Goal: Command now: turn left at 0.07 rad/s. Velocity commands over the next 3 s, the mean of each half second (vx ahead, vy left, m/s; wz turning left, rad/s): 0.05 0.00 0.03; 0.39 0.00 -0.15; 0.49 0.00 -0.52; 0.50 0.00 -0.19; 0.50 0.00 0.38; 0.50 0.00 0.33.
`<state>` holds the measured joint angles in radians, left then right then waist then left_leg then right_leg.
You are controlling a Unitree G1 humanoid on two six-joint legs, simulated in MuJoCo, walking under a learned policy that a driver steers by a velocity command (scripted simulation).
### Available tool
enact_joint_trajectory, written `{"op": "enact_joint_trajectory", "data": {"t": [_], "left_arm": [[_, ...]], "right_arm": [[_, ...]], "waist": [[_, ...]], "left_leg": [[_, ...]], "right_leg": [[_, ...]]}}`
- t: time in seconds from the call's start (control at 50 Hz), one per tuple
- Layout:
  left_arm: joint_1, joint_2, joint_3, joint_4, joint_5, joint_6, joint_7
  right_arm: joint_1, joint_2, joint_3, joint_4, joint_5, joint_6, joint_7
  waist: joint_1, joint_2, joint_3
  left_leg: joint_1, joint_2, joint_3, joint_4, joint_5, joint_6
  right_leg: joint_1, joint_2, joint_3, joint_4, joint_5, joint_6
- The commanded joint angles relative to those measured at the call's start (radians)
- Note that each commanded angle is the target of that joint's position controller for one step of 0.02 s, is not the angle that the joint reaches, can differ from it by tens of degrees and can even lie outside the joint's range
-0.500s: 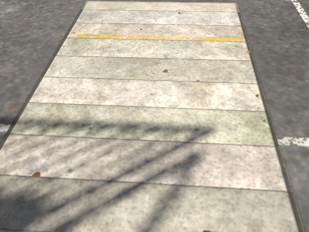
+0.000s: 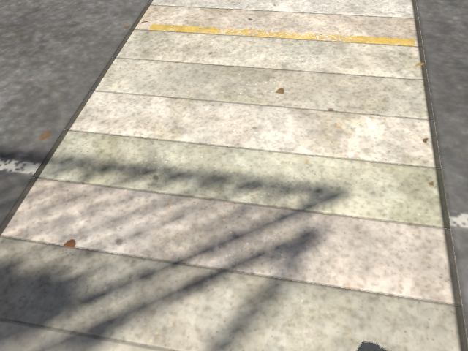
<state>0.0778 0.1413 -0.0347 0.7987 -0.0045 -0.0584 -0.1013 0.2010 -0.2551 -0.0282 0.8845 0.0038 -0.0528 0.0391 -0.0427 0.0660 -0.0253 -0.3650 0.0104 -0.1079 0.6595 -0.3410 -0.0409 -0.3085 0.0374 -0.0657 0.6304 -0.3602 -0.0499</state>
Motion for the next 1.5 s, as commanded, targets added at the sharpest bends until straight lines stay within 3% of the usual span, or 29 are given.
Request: {"op": "enact_joint_trajectory", "data": {"t": [0.02, 0.36, 0.44, 0.52, 0.56, 0.6, 0.64, 0.68, 0.72, 0.74, 0.78, 0.8, 0.82, 0.84, 0.86, 0.92, 0.96, 0.98, 1.0, 1.04, 1.12, 1.14, 1.2, 1.32, 1.4, 1.42, 1.44, 1.46, 1.5], "left_arm": [[-0.024, 0.154, 0.047, -0.063, 0.025, -0.013, 0.008], [0.135, 0.113, 0.05, 0.067, 0.029, 0.007, -0.023], [0.21, 0.211, 0.092, 0.106, 0.077, 0.017, 0.018], [0.128, 0.196, 0.09, 0.115, 0.078, 0.045, 0.049], [0.127, 0.187, 0.09, 0.113, 0.078, 0.056, 0.036], [0.161, 0.112, 0.071, 0.141, 0.105, 0.053, -0.003], [0.172, 0.08, 0.053, 0.194, 0.062, 0.004, -0.021], [-0.05, 0.104, 0.058, 0.092, 0.023, -0.032, -0.015], [-0.165, 0.049, 0.019, -0.065, 0.067, -0.006, -0.001], [-0.15, 0.006, -0.009, -0.115, 0.082, 0.011, -0.007], [-0.172, 0.015, -0.017, -0.18, 0.033, 0.037, 0.005], [-0.198, 0.083, -0.001, -0.204, 0.0, 0.053, 0.02], [-0.327, 0.093, -0.018, -0.246, 0.013, 0.088, 0.006], [-0.341, 0.071, -0.019, -0.242, 0.014, 0.098, -0.016], [-0.307, 0.055, -0.029, -0.247, 0.004, 0.105, -0.017], [-0.043, 0.082, -0.007, -0.126, 0.026, 0.106, -0.024], [0.288, 0.217, 0.041, 0.018, 0.01, 0.09, 0.008], [0.496, 0.257, 0.053, 0.121, 0.066, 0.078, 0.029], [0.555, 0.213, 0.052, 0.125, 0.079, 0.04, 0.043], [0.344, 0.142, 0.04, 0.192, 0.037, -0.039, 0.04], [0.044, -0.008, -0.005, 0.209, 0.026, -0.093, 0.025], [-0.004, 0.044, 0.014, 0.169, 0.032, -0.095, 0.024], [0.098, 0.105, 0.03, 0.131, 0.059, -0.128, 0.054], [0.393, 0.146, 0.076, 0.167, 0.012, -0.101, 0.041], [0.319, 0.185, 0.105, 0.128, 0.035, -0.079, 0.04], [0.349, 0.088, 0.079, 0.108, 0.038, -0.085, 0.041], [0.46, -0.019, 0.045, 0.071, 0.061, -0.107, 0.04], [0.281, 0.127, 0.089, 0.091, 0.042, -0.095, 0.038], [0.226, 0.115, 0.094, 0.103, 0.033, -0.064, 0.067]], "right_arm": [[-0.101, -0.083, -0.014, -0.084, 0.009, -0.028, -0.005], [0.035, -0.065, -0.007, 0.054, -0.018, 0.014, 0.043], [0.057, -0.097, -0.038, 0.065, -0.067, 0.019, 0.017], [0.132, -0.009, -0.028, 0.076, -0.059, -0.013, -0.008], [0.209, -0.016, -0.038, 0.113, -0.057, -0.025, 0.005], [0.532, -0.088, -0.061, 0.23, -0.069, -0.022, -0.005], [0.753, -0.14, -0.058, 0.305, -0.089, -0.008, 0.006], [0.617, -0.005, 0.003, 0.306, -0.151, 0.026, 0.019], [0.495, 0.109, 0.07, 0.326, -0.129, 0.014, 0.025], [0.435, 0.125, 0.085, 0.321, -0.133, 0.009, 0.016], [0.217, 0.052, 0.084, 0.241, -0.174, -0.034, 0.015], [0.135, 0.006, 0.079, 0.181, -0.182, -0.053, 0.031], [0.222, -0.047, 0.069, 0.172, -0.126, -0.059, 0.038], [0.322, -0.075, 0.069, 0.19, -0.073, -0.07, 0.045], [0.403, -0.174, 0.048, 0.219, -0.073, -0.074, 0.066], [0.467, -0.218, 0.002, 0.242, -0.069, -0.059, 0.084], [0.464, -0.143, 0.003, 0.159, -0.15, -0.036, 0.106], [0.335, -0.033, 0.023, 0.138, -0.159, -0.007, 0.123], [0.249, -0.033, 0.006, 0.139, -0.106, 0.002, 0.115], [0.062, 0.018, 0.021, 0.011, -0.079, -0.008, 0.046], [0.031, -0.013, 0.035, -0.037, -0.099, 0.024, -0.014], [-0.02, -0.045, 0.023, -0.061, -0.068, 0.016, -0.016], [-0.137, -0.042, 0.008, -0.11, -0.08, -0.026, -0.035], [-0.344, 0.043, 0.033, -0.185, -0.064, -0.023, -0.01], [-0.211, -0.067, -0.019, -0.179, -0.012, -0.082, -0.061], [-0.01, -0.123, -0.029, -0.136, -0.022, -0.1, -0.077], [0.146, -0.153, -0.028, -0.103, -0.017, -0.096, -0.074], [0.181, -0.15, -0.056, -0.058, -0.044, -0.085, -0.087], [0.042, -0.035, -0.022, -0.067, -0.044, -0.071, -0.091]], "waist": [[0.036, -0.11, -0.085], [0.01, -0.062, -0.001], [0.041, -0.129, 0.101], [-0.003, -0.145, 0.105], [-0.007, -0.072, 0.089], [-0.096, 0.12, 0.061], [-0.188, 0.191, 0.094], [-0.138, -0.011, 0.109], [-0.034, -0.029, 0.104], [0.029, -0.017, 0.079], [0.15, -0.09, 0.116], [0.181, -0.039, 0.106], [0.153, 0.04, 0.068], [0.148, 0.128, 0.078], [0.16, 0.146, 0.057], [0.129, 0.22, -0.155], [0.186, -0.045, -0.323], [0.267, -0.318, -0.298], [0.274, -0.307, -0.232], [0.12, -0.124, -0.014], [-0.085, -0.008, -0.036], [-0.075, -0.028, -0.052], [-0.001, -0.088, -0.08], [0.126, -0.145, -0.013], [0.019, -0.121, -0.143], [-0.025, 0.045, -0.352], [-0.024, 0.356, -0.585], [-0.107, 0.109, -0.28], [-0.025, -0.002, -0.124]], "left_leg": [[-0.164, 0.009, 0.009, -0.069, 0.217, 0.086], [0.079, 0.002, 0.022, -0.23, 0.157, 0.105], [-0.02, -0.032, 0.051, -0.156, -0.217, 0.194], [0.165, -0.023, 0.088, -0.171, 0.061, 0.223], [0.285, -0.036, 0.086, -0.228, 0.05, 0.223], [0.522, 0.17, -0.308, -0.352, 0.226, 0.397], [0.704, 0.403, -0.61, -0.391, 0.491, 0.573], [0.698, 0.372, -0.444, -0.346, 0.275, 0.447], [0.535, 0.342, -0.248, -0.363, 0.188, 0.349], [0.379, 0.315, -0.17, -0.409, 0.127, 0.326], [-0.054, 0.205, 0.037, -0.602, -0.064, 0.257], [-0.409, 0.134, 0.118, -0.745, -0.008, 0.234], [-0.604, 0.156, 0.086, -0.909, 0.097, 0.34], [-0.515, 0.199, 0.072, -0.847, 0.624, 0.397], [-0.181, 0.258, 0.103, -0.696, 1.393, 0.402], [0.509, 0.337, 0.181, -0.289, 2.036, 0.336], [-0.031, 0.193, 0.08, 0.096, 1.71, 0.295], [-0.356, -0.005, 0.017, 0.609, 0.58, 0.262], [-0.491, -0.108, -0.202, 1.11, 0.434, 0.242], [-0.681, -0.095, -0.218, 1.311, 0.402, 0.227], [-0.683, 0.013, -0.054, 1.118, 0.27, 0.169], [-0.553, 0.03, 0.029, 0.983, 0.19, 0.134], [-0.392, 0.08, 0.09, 0.757, 0.212, 0.052], [-0.229, 0.038, 0.168, 0.019, 0.251, -0.027], [0.165, 0.034, 0.153, -0.143, 0.34, 0.112], [0.528, 0.21, -0.011, -0.083, 0.576, 0.276], [0.994, 0.468, -0.497, -0.221, 0.502, 0.533], [0.79, 0.452, -0.534, -0.344, 0.211, 0.408], [0.403, 0.371, -0.275, -0.418, -0.005, 0.271]], "right_leg": [[0.29, -0.154, 0.194, -0.148, 0.464, -0.063], [0.16, -0.075, 0.085, -0.235, 0.215, -0.015], [0.09, -0.172, 0.234, -0.37, -0.331, -0.147], [0.005, -0.265, 0.287, -0.438, -0.206, -0.223], [-0.023, -0.167, 0.132, -0.288, -0.058, -0.187], [-0.312, -0.025, 0.028, 0.186, 0.062, -0.104], [-0.883, 0.077, 0.164, 1.462, -0.155, -0.106], [-1.286, 0.102, 0.245, 1.921, -0.099, -0.233], [-1.366, -0.005, 0.205, 1.923, -0.224, -0.302], [-1.306, -0.031, 0.16, 1.921, -0.246, -0.31], [-0.977, -0.121, 0.044, 1.419, -0.068, -0.277], [-0.588, -0.135, 0.02, 1.202, 0.083, -0.252], [-0.296, -0.07, -0.114, 1.064, -0.028, -0.149], [-0.286, 0.012, -0.227, 1.084, -0.072, -0.077], [-0.439, 0.049, -0.233, 0.975, -0.11, -0.063], [-0.554, 0.123, -0.105, 0.609, -0.161, -0.131], [0.032, 0.087, 0.361, 0.383, -0.259, -0.244], [0.144, -0.049, 0.735, 0.079, -0.303, -0.346], [0.033, -0.105, 0.961, -0.105, -0.526, -0.327], [-0.134, -0.115, 0.862, -0.121, -0.463, -0.268], [-0.275, -0.027, 0.463, -0.136, -0.005, -0.199], [-0.365, -0.006, 0.372, -0.184, 0.051, -0.189], [-0.37, -0.006, 0.35, -0.264, 0.246, -0.165], [-0.053, -0.129, 0.46, -0.259, 0.337, -0.225], [0.032, -0.103, 0.469, -0.04, 0.652, -0.122], [-0.105, 0.016, 0.37, 0.254, 0.514, -0.042], [-0.514, 0.159, 0.274, 0.542, -0.215, 0.046], [-0.733, 0.06, 0.236, 0.781, -0.142, 0.026], [-0.662, -0.062, 0.207, 0.81, 0.124, -0.004]]}}
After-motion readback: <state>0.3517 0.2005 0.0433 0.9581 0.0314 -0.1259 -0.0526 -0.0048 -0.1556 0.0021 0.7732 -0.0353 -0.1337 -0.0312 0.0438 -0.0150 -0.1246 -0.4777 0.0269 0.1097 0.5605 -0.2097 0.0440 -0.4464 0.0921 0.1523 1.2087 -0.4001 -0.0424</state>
